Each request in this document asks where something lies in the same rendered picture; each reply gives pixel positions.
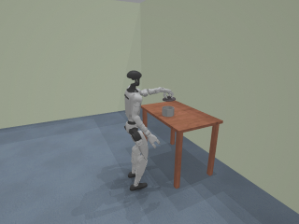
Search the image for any right robot foot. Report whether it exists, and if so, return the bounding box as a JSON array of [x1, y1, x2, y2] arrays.
[[130, 182, 148, 191]]

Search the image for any pot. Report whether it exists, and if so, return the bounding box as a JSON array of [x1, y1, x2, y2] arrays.
[[162, 105, 175, 118]]

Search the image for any robot right hand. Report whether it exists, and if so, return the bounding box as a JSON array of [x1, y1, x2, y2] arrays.
[[148, 134, 161, 148]]

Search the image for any lid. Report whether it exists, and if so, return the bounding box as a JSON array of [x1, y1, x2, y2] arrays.
[[163, 97, 176, 102]]

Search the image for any robot left hand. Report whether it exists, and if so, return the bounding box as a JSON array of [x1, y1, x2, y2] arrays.
[[164, 89, 174, 99]]

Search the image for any right robot forearm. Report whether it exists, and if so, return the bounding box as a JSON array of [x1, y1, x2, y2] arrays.
[[134, 116, 151, 137]]

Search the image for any humanoid robot head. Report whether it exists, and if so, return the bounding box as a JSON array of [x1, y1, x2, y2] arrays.
[[127, 70, 142, 93]]

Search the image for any right robot upper arm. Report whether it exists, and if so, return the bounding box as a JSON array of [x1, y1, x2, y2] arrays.
[[132, 93, 143, 121]]

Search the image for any table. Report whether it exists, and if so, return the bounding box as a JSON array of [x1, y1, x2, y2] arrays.
[[141, 100, 223, 189]]

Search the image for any left robot upper arm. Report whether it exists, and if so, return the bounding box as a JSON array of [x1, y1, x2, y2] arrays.
[[127, 85, 149, 97]]

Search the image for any left robot forearm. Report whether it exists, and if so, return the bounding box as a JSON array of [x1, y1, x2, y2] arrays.
[[147, 87, 164, 95]]

